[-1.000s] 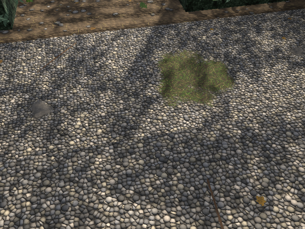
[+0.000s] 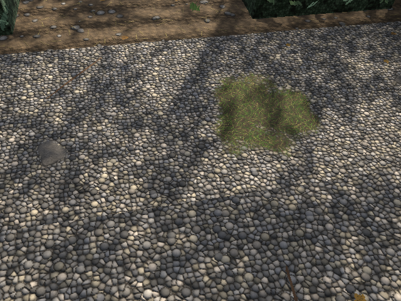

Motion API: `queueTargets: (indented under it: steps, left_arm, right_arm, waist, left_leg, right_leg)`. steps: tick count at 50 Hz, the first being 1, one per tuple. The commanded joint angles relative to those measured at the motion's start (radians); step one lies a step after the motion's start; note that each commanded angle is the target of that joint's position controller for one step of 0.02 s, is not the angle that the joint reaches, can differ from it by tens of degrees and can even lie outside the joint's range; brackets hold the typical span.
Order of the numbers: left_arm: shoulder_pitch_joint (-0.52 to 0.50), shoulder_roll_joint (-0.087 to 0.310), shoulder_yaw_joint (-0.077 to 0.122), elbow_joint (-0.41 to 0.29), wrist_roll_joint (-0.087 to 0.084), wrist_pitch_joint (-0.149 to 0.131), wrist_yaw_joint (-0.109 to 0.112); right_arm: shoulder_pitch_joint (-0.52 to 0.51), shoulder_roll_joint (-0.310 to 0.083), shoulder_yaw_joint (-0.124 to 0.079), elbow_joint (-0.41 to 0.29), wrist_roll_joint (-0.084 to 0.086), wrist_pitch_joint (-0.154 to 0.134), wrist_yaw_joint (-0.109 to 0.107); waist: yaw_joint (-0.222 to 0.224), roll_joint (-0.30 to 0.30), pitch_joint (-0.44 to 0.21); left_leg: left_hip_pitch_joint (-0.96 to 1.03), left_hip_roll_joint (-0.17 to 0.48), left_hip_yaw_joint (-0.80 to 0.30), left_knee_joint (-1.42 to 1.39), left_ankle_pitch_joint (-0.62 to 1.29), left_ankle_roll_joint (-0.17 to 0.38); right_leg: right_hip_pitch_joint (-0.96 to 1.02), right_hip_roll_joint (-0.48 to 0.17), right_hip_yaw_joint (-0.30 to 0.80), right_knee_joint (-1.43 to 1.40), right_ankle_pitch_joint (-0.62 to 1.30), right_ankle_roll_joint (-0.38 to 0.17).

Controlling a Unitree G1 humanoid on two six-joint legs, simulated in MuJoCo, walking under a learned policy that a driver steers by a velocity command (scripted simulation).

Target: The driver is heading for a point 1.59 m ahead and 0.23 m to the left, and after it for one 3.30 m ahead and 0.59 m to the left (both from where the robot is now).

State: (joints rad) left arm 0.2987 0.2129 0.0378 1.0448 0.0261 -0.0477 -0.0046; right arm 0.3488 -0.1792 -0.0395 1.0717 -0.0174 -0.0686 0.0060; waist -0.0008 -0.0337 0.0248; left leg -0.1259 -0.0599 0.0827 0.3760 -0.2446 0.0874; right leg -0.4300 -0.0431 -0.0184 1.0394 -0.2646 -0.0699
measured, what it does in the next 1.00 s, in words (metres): goes down: right foot 0.14 m lower, then left foot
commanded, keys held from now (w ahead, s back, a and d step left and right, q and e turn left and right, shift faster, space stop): w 0.54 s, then w+q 0.46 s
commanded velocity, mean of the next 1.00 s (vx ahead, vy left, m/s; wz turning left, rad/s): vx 0.48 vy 0.00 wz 0.15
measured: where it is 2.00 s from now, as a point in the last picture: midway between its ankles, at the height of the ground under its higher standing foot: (184, 208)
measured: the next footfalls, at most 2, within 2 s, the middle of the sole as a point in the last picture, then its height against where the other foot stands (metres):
right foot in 0.50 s outside the picture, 0.14 m lower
left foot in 0.98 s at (193, 262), level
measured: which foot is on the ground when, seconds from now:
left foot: down 0.00-0.50, up 0.52-0.96, down 0.98-1.00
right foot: up 0.00-0.48, down 0.50-0.96, up 0.98-1.00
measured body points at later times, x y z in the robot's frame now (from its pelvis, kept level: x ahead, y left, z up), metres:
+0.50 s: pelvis +0.32 -0.07 -0.12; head +0.36 -0.08 +0.33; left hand +0.55 +0.15 -0.22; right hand +0.16 -0.29 -0.25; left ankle -0.01 +0.06 -0.71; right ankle +0.47 -0.16 -0.86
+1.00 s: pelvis +0.61 -0.06 -0.17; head +0.63 -0.04 +0.27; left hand +0.51 +0.17 -0.33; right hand +0.83 -0.25 -0.28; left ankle +0.68 +0.01 -0.89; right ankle +0.46 -0.16 -0.86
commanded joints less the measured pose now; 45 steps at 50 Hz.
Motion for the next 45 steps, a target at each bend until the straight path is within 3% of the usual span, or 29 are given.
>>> queueTargets:
  steps: [1,5,7,8,10,11,12,13,15,16,18,21,22,23,24,25,26,27,28,29,30,31,32,33,34,37,40,43,45]
  left_arm:
    - [0.010,0.031,0.011,-0.036,-0.008,0.017,-0.005]
    - [-0.191,0.021,0.009,-0.115,0.003,0.027,-0.027]
    - [-0.173,0.036,0.016,-0.104,0.004,0.037,-0.034]
    - [-0.166,0.057,0.025,-0.095,0.005,0.039,-0.037]
    - [-0.242,0.063,0.032,-0.113,0.012,0.037,-0.039]
    - [-0.331,0.069,0.040,-0.146,0.012,0.027,-0.035]
    - [-0.418,0.084,0.044,-0.180,-0.003,0.008,-0.033]
    - [-0.480,0.083,0.042,-0.203,0.000,-0.007,-0.035]
    - [-0.522,0.070,0.035,-0.232,0.003,-0.034,-0.047]
    - [-0.511,0.052,0.028,-0.235,-0.004,-0.036,-0.057]
    - [-0.466,0.025,0.024,-0.223,-0.010,-0.027,-0.077]
    - [-0.449,0.047,0.021,-0.221,0.009,-0.026,-0.061]
    - [-0.380,0.065,0.025,-0.197,0.016,-0.035,-0.048]
    - [-0.227,0.089,0.034,-0.145,0.012,-0.038,-0.031]
    - [-0.020,0.127,0.050,-0.073,0.014,-0.044,-0.017]
    - [0.184,0.165,0.069,-0.019,0.028,-0.044,-0.016]
    - [0.211,0.234,0.071,-0.006,0.056,-0.053,-0.031]
    - [0.260,0.241,0.070,-0.035,0.020,-0.049,-0.042]
    - [0.192,0.206,0.067,-0.059,0.007,-0.032,-0.041]
    - [0.144,0.161,0.060,-0.050,0.010,-0.020,-0.017]
    - [0.084,0.120,0.043,-0.071,0.024,-0.025,0.003]
    - [0.099,0.130,0.046,-0.065,0.018,-0.037,0.013]
    - [0.046,0.077,0.025,-0.065,-0.001,-0.053,0.011]
    - [0.028,0.082,0.026,-0.056,-0.004,-0.064,0.009]
    - [0.013,0.094,0.030,-0.051,-0.003,-0.074,0.009]
    - [0.004,0.047,0.019,-0.069,-0.003,-0.080,0.009]
    - [0.070,0.078,0.023,-0.068,-0.020,-0.075,0.012]
    - [0.163,0.101,0.032,-0.044,-0.011,-0.049,0.023]
    - [0.205,0.115,0.037,-0.033,0.000,-0.032,0.028]
  right_arm:
    - [0.103,-0.108,-0.007,-0.011,0.006,-0.026,-0.010]
    - [0.145,-0.110,0.002,-0.006,0.006,-0.021,-0.016]
    - [0.210,-0.107,0.003,0.019,-0.005,-0.020,-0.018]
    - [0.220,-0.102,0.001,0.008,-0.012,-0.025,-0.016]
    - [0.243,-0.084,0.004,0.007,-0.013,-0.026,-0.017]
    - [0.310,-0.083,0.001,0.043,-0.020,-0.033,-0.031]
    - [0.325,-0.102,-0.007,0.044,-0.020,-0.044,-0.036]
    - [0.333,-0.107,-0.011,0.045,-0.026,-0.052,-0.040]
    - [0.259,-0.115,-0.018,0.030,-0.029,-0.069,-0.056]
    - [0.202,-0.110,-0.016,0.009,-0.031,-0.075,-0.054]
    - [0.177,-0.073,-0.003,0.009,-0.012,-0.077,-0.041]
    - [0.221,-0.086,0.003,0.027,-0.017,-0.061,-0.045]
    - [0.242,-0.104,0.002,0.033,-0.029,-0.053,-0.048]
    - [0.243,-0.125,-0.002,0.039,-0.039,-0.040,-0.056]
    - [0.237,-0.134,-0.007,0.048,-0.037,-0.020,-0.064]
    - [0.219,-0.144,-0.018,0.054,-0.009,-0.020,-0.061]
    - [0.333,-0.063,-0.017,0.058,0.026,-0.019,-0.062]
    - [0.384,-0.078,-0.016,0.028,0.102,-0.039,-0.077]
    - [0.291,-0.109,-0.012,0.001,0.104,-0.037,-0.082]
    - [0.174,-0.110,-0.012,-0.020,0.048,-0.016,-0.075]
    - [0.101,-0.097,-0.012,-0.031,0.004,-0.001,-0.054]
    - [0.112,-0.081,-0.011,-0.035,-0.038,0.023,-0.032]
    - [0.070,-0.076,-0.016,-0.052,-0.049,0.035,-0.012]
    - [0.024,-0.032,-0.009,-0.082,-0.031,0.053,0.001]
    - [-0.031,-0.009,-0.003,-0.115,-0.032,0.059,0.012]
    - [-0.076,-0.013,0.005,-0.146,-0.023,0.043,0.026]
    - [-0.203,-0.024,0.013,-0.197,-0.012,0.037,0.035]
    - [-0.314,-0.045,0.006,-0.249,-0.014,0.042,0.040]
    - [-0.334,-0.047,-0.001,-0.264,-0.015,0.040,0.041]
  waist:
    - [0.017,0.097,0.063]
    - [-0.015,0.109,0.083]
    - [-0.009,0.134,0.058]
    - [-0.012,0.102,0.038]
    - [-0.028,0.083,0.078]
    - [-0.055,0.110,0.125]
    - [-0.086,0.096,0.156]
    - [-0.105,0.093,0.184]
    - [-0.080,0.080,0.197]
    - [-0.082,0.061,0.181]
    - [-0.091,0.030,0.152]
    - [-0.128,0.038,0.155]
    - [-0.112,0.038,0.122]
    - [-0.059,0.063,0.050]
    - [0.030,0.043,-0.057]
    - [0.146,-0.043,-0.172]
    - [0.063,-0.209,-0.228]
    - [0.079,-0.203,-0.464]
    - [0.107,-0.084,-0.502]
    - [0.083,-0.036,-0.358]
    - [0.061,0.016,-0.236]
    - [0.035,-0.010,-0.183]
    - [-0.016,0.035,-0.098]
    - [-0.050,-0.014,0.013]
    - [-0.065,-0.035,0.043]
    - [-0.075,-0.061,0.034]
    - [-0.036,-0.051,0.025]
    - [0.007,-0.008,0.078]
    - [0.017,-0.001,0.080]
  left_leg:
    - [0.073,0.268,-0.242,-0.228,0.312,0.094]
    - [0.079,0.245,-0.166,-0.235,0.489,0.091]
    - [0.159,0.287,-0.164,-0.200,0.572,0.107]
    - [0.184,0.282,-0.150,-0.170,0.514,0.118]
    - [0.201,0.292,-0.165,-0.153,0.480,0.137]
    - [0.354,0.324,-0.218,-0.128,0.437,0.139]
    - [0.439,0.303,-0.221,-0.138,0.336,0.142]
    - [0.457,0.303,-0.235,-0.137,0.313,0.145]
    - [0.382,0.265,-0.195,-0.104,0.284,0.106]
    - [0.251,0.226,-0.154,-0.103,0.205,0.089]
    - [0.056,0.213,-0.122,-0.074,0.152,0.071]
    - [0.139,0.175,-0.119,0.115,0.215,0.061]
    - [0.206,0.167,-0.127,0.244,0.321,0.062]
    - [0.236,0.163,-0.132,0.441,0.456,0.068]
    - [0.170,0.144,-0.117,0.729,0.496,0.059]
    - [0.004,0.061,-0.073,1.086,0.259,0.030]
    - [-0.430,-0.034,-0.076,1.526,-0.671,-0.007]
    - [-0.642,-0.009,-0.247,1.566,-0.562,-0.006]
    - [-0.752,0.066,-0.190,1.498,-0.432,-0.015]
    - [-0.743,0.100,-0.130,1.407,-0.333,-0.030]
    - [-0.707,0.116,-0.111,1.336,-0.274,-0.034]
    - [-0.628,0.136,-0.106,1.349,-0.261,-0.023]
    - [-0.554,0.179,-0.157,1.139,-0.113,-0.018]
    - [-0.491,0.173,-0.126,1.011,-0.047,-0.029]
    - [-0.464,0.174,-0.126,0.878,0.038,-0.043]
    - [-0.385,0.163,-0.092,0.561,0.260,-0.028]
    - [-0.337,0.132,-0.020,0.421,0.324,0.011]
    - [-0.442,0.123,0.006,0.345,0.205,0.052]
    - [-0.431,0.080,0.043,0.288,0.071,0.076]
  right_leg:
    - [-0.162,-0.034,0.014,-0.077,0.075,0.013]
    - [-0.184,-0.007,-0.038,-0.219,0.193,0.033]
    - [-0.221,-0.025,-0.007,-0.156,0.266,0.016]
    - [-0.246,-0.021,-0.016,-0.125,0.287,0.010]
    - [-0.301,-0.022,-0.022,-0.119,0.274,-0.001]
    - [-0.485,-0.060,0.056,-0.123,0.295,-0.006]
    - [-0.613,-0.050,0.036,-0.198,0.284,0.002]
    - [-0.641,-0.056,0.036,-0.250,0.290,0.007]
    - [-0.546,-0.079,0.066,-0.414,0.450,0.017]
    - [-0.391,-0.060,0.010,-0.522,0.586,0.015]
    - [-0.085,-0.043,-0.027,-0.601,0.778,-0.011]
    - [-0.043,-0.024,-0.044,-0.687,0.747,-0.018]
    - [-0.013,-0.019,-0.047,-0.731,0.722,-0.021]
    - [0.093,-0.016,-0.055,-0.752,0.706,-0.023]
    - [0.326,-0.017,-0.079,-0.776,0.759,-0.025]
    - [0.609,-0.059,-0.075,-0.794,0.845,-0.015]
    - [0.933,-0.236,0.025,-0.404,1.391,-0.037]
    - [1.194,-0.462,0.272,-0.237,1.622,-0.163]
    - [1.127,-0.492,0.376,-0.400,1.114,-0.237]
    - [0.861,-0.434,0.378,-0.544,0.677,-0.236]
    - [0.631,-0.393,0.356,-0.644,0.395,-0.224]
    - [0.443,-0.403,0.358,-0.683,0.338,-0.234]
    - [0.257,-0.347,0.272,-0.730,0.288,-0.169]
    - [0.068,-0.292,0.173,-0.799,0.314,-0.146]
    - [0.013,-0.247,0.120,-0.825,0.288,-0.136]
    - [0.037,-0.187,-0.038,-0.797,0.470,-0.114]
    - [0.148,-0.210,-0.080,-0.822,0.483,-0.084]
    - [0.340,-0.247,-0.096,-0.804,0.462,-0.081]
    - [0.442,-0.244,-0.135,-0.721,0.621,-0.078]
